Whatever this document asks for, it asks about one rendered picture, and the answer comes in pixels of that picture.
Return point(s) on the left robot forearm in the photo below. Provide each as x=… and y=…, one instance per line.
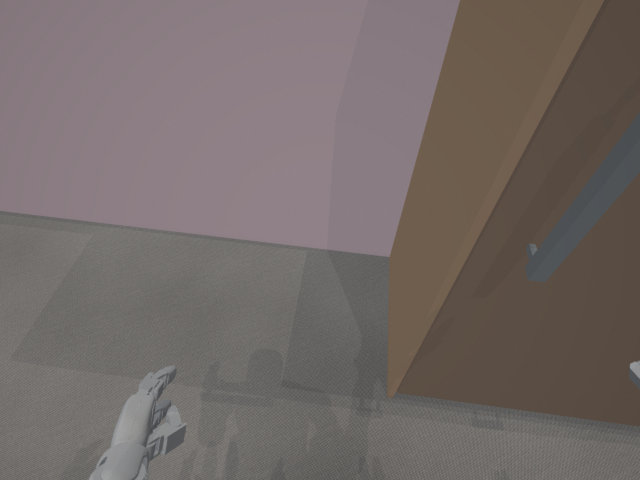
x=125, y=461

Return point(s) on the left robot hand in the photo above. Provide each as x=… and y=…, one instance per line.
x=140, y=416

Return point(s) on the wardrobe door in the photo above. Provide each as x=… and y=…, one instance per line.
x=564, y=346

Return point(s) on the handle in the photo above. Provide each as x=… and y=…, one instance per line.
x=611, y=178

